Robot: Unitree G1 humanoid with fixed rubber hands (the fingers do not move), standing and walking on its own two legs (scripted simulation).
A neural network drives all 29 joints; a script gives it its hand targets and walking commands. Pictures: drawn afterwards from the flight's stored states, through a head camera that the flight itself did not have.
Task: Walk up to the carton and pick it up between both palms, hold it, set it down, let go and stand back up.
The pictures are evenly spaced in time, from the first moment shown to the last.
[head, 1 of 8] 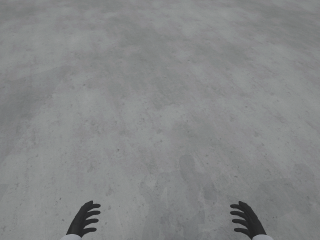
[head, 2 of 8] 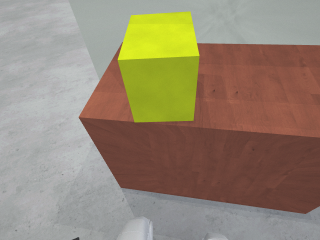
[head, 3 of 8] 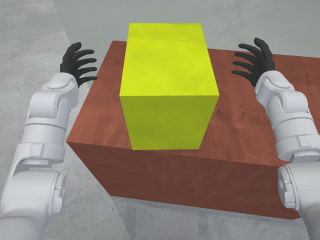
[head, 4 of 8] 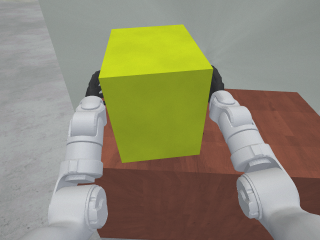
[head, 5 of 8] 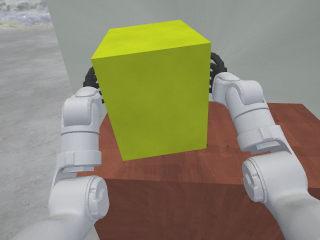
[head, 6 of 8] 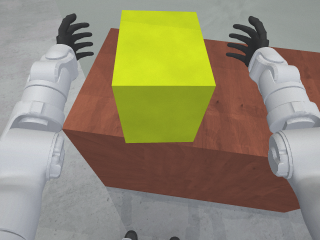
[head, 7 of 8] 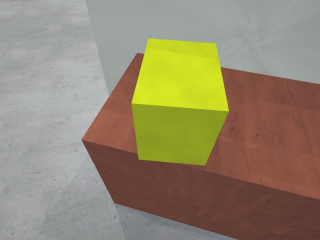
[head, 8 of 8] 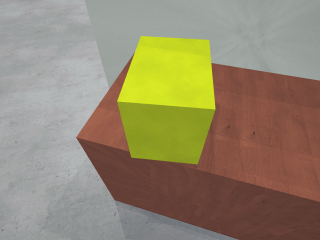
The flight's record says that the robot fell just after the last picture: no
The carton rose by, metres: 0.22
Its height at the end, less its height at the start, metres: +0.00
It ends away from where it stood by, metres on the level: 0.02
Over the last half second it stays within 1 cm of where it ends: yes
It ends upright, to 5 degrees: yes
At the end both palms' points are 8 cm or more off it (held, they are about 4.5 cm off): yes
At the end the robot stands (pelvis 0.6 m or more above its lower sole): yes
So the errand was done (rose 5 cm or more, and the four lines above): yes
